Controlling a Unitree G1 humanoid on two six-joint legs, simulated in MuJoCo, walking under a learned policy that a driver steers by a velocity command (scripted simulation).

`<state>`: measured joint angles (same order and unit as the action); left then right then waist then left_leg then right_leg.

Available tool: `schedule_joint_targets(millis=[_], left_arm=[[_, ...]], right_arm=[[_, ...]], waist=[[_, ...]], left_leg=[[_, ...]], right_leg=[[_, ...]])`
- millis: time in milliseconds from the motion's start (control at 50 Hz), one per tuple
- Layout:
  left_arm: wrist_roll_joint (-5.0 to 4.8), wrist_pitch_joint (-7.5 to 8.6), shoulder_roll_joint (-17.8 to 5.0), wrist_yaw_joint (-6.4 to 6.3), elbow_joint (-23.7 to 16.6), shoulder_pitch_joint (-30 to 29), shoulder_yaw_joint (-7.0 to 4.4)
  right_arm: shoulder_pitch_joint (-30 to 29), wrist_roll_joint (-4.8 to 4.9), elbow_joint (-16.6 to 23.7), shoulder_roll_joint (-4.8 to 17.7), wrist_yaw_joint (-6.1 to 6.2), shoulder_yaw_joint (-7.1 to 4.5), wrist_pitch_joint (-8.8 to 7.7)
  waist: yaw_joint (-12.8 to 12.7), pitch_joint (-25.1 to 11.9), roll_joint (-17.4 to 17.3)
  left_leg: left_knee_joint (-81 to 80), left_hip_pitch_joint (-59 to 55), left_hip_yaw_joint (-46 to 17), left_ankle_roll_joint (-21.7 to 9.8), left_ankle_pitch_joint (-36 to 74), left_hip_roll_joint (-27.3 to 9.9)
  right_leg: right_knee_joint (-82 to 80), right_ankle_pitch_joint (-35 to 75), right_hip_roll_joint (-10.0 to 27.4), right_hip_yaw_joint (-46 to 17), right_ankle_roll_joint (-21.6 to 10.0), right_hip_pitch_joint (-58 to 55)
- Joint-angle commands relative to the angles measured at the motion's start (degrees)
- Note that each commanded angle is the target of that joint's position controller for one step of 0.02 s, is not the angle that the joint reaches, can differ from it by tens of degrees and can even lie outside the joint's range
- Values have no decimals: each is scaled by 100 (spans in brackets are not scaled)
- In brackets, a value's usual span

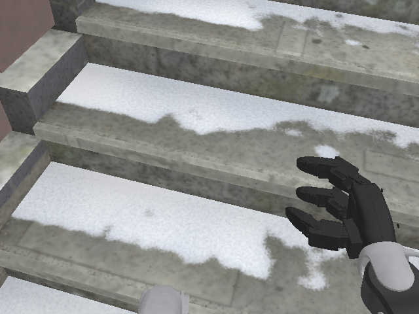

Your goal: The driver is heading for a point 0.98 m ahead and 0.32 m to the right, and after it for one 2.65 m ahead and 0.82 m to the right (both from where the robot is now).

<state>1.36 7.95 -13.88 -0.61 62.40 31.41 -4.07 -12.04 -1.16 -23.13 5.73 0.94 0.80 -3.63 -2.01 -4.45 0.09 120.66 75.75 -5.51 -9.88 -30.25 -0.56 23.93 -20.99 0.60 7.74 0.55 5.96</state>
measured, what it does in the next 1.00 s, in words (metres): climbs, turning right: left foot 0.16 m higher, then right foot 0.16 m higher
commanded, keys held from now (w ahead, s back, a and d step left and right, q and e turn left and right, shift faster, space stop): w+e+shift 1.00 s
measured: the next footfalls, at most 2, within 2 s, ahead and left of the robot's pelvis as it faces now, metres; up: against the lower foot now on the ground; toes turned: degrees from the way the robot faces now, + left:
left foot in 0.10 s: +0.28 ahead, +0.15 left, +0.16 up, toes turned +0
right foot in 0.50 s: +0.55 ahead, -0.05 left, +0.32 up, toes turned -18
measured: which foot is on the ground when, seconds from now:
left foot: up 0.00-0.08, down 0.10-0.50, up 0.52-0.86, down 0.88-1.00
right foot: down 0.00-0.12, up 0.14-0.48, down 0.50-0.86, up 0.88-1.00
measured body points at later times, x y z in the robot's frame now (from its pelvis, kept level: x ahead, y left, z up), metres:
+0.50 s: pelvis +0.43 +0.01 +0.20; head +0.44 +0.01 +0.65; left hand +0.74 +0.11 +0.17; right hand +0.30 -0.22 +0.06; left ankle +0.27 +0.15 -0.51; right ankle +0.52 -0.05 -0.40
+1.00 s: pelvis +0.81 -0.13 +0.43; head +0.81 -0.13 +0.88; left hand +1.13 -0.07 +0.36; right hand +0.73 -0.41 +0.34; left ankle +0.86 -0.01 -0.25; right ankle +0.68 -0.15 -0.06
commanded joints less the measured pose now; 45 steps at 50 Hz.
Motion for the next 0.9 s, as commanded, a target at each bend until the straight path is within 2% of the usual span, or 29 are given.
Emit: schedule_joint_targets(millis=[20,40,80,100,120,140,160,200,240,340,380,400,420,440,460,480,500,520,540,560,600,660,720,780,820,840,860,880,900], left_arm=[[-288,103,-187,-64,-607,-1136,140],[-534,250,-579,-114,-896,-939,122],[-370,418,-2062,53,-1274,-1104,-397],[-264,405,-2043,195,-1401,-1342,-556],[-114,445,-1259,333,-1646,-1499,-499],[-300,371,-281,431,-2129,-1196,-401],[-146,242,141,343,-2206,-858,-334],[123,69,911,235,-2572,-1482,-44],[79,-158,1130,279,-2750,-1742,173],[-143,-652,1147,-58,-3337,-2996,385],[-72,-741,1043,-197,-3896,-4207,528],[-141,-784,700,-136,-3792,-3617,549],[-139,-833,43,-7,-3246,-2708,349],[-140,-894,-229,-17,-3123,-1820,225],[-85,-957,-486,-83,-2784,-433,102],[-40,-926,-790,-17,-2548,311,-42],[-124,-827,-1135,81,-2642,-79,-218],[-332,-710,-940,172,-2634,-1656,-312],[-250,-839,-1180,82,-2909,-2623,-274],[-223,-814,-895,-2,-2867,-2376,-209],[1,-548,-612,-59,-1975,-1246,-108],[-9,-240,-344,55,-1643,-1024,43],[3,-60,-488,117,-1111,-241,46],[-165,-232,-568,-92,-1609,-1320,-37],[-393,21,-1467,-39,-1987,-1720,-423],[-436,133,-1807,16,-2075,-1756,-635],[-271,289,-1439,98,-2370,-2386,-610],[193,450,-497,236,-2607,-3268,-355],[181,390,354,301,-2940,-2583,-169]], right_arm=[[83,85,630,-33,-122,331,-77],[439,232,318,106,-210,244,-169],[2491,17,-281,594,-88,-189,32],[3066,27,-284,1083,-45,-421,86],[3087,-108,-417,1845,-42,-660,-33],[3365,-166,-855,2211,-52,-790,-79],[2756,-136,-928,1793,-162,-750,-93],[2228,84,-1646,963,-259,-563,-261],[2697,-101,-2565,220,-310,-374,-302],[2942,-189,-3424,297,-242,-266,-633],[3045,1,-3586,388,-247,-182,-545],[2784,109,-3402,847,-117,-222,-494],[2580,423,-2984,1282,69,-255,-516],[2792,534,-2798,2202,204,-439,-682],[2341,543,-2503,2766,212,-629,-721],[1955,630,-2184,2875,141,-769,-667],[2054,511,-1956,2579,-40,-807,-638],[1793,171,-1700,1474,-304,-620,-559],[2470,-298,-858,955,-475,-447,-572],[2231,-456,-547,776,-452,-355,-586],[1553,-542,-14,37,-300,96,-506],[1328,-426,20,143,-109,201,-241],[-541,-511,976,-402,79,488,-151],[-26,-291,989,65,134,393,-71],[1664,-15,417,661,381,15,32],[2550,-8,258,908,398,-181,58],[3764,-60,-282,1514,330,-482,-69],[3695,123,-952,1501,280,-532,-132],[3187,-51,-1066,1559,263,-515,-127]], waist=[[920,902,-561],[746,-74,-863],[1564,-2025,526],[1969,-2271,846],[1732,-2223,-104],[1390,-2490,-1863],[781,-2311,-869],[71,-315,-438],[-145,199,-459],[-539,1167,-240],[-633,1524,-16],[-1011,1120,-90],[-1189,27,70],[-1487,-804,-446],[-2058,-1637,-898],[-2161,-2082,-943],[-1862,-1991,-568],[-1092,-780,1157],[148,-1335,1543],[43,-1225,541],[218,447,-204],[426,1107,-502],[131,1218,-276],[573,488,-476],[1305,-1476,417],[1777,-2257,494],[2349,-2904,-738],[2217,-1801,-1641],[1055,-1436,-1914]], left_leg=[[-3756,-3956,1149,114,1204,-571],[-4352,-6617,1503,242,2062,-109],[-5062,-7512,1202,406,926,417],[-6506,-7440,724,442,565,351],[-7842,-7618,-1062,352,90,-615],[-9565,-8408,-4018,157,1026,-2082],[-9956,-8004,-4495,211,835,-2475],[-9665,-6517,-2513,197,731,-1994],[-9641,-6371,-615,400,1643,-1478],[-11184,-5948,1204,771,2462,-1520],[-11955,-5267,2219,1056,3879,-1000],[-12272,-4372,2768,829,5207,-740],[-11706,-4252,2832,567,8401,-605],[-10949,-4934,2500,356,11228,-985],[-9495,-6145,2267,136,12881,-1400],[-7850,-6890,1882,72,12768,-1566],[-5620,-6893,1635,165,11096,-1198],[-3054,-4665,1048,525,3105,36],[-503,-2815,163,874,2208,657],[519,-2066,-129,843,2182,530],[1433,-745,7,678,1522,294],[858,-374,321,607,711,37],[518,365,397,446,-816,-172],[-3256,-4397,1402,658,409,-186],[-4340,-7357,972,640,681,192],[-5821,-7846,-240,286,-500,-4],[-7000,-8571,-621,285,-434,-476],[-7866,-8407,-222,305,1610,-439],[-8933,-8533,-3028,-93,4179,-1749]], right_leg=[[-3336,1536,532,-390,-1085,3640],[-3049,4187,616,-747,-1370,4060],[-570,9782,987,-849,-1340,1370],[1277,9865,1019,-1258,-1010,547],[3560,5535,493,-1636,-731,1133],[6648,1524,-736,-2124,-527,3275],[8489,1754,-458,-2433,-509,4085],[9395,1987,24,-1569,-671,5198],[10557,1342,-37,-1500,-1009,5976],[10590,-140,-315,-1252,-1303,7108],[8356,-378,-418,-564,-1299,6400],[6705,86,-371,181,-1185,4293],[6205,699,-898,643,-1034,2130],[6180,640,-1010,916,-878,1090],[5873,91,-897,633,-979,674],[4761,-280,-908,60,-1145,359],[2744,-353,-1242,-642,-1263,94],[1336,848,-1122,-2158,-1693,159],[94,879,-105,-5494,-2616,-320],[-728,-760,283,-6454,-2658,-204],[-667,305,69,-5409,-2153,743],[-330,1239,-262,-3693,-1601,1576],[-1003,933,-136,-3556,-1513,1741],[-2327,4336,-291,-2704,-1620,3914],[-349,9918,-23,-2787,-1451,3045],[1504,9992,100,-3135,-1170,2212],[3811,9043,-451,-2650,-814,1879],[5414,2257,-1050,-2139,-796,2715],[7381,918,-1129,-2234,-716,4755]])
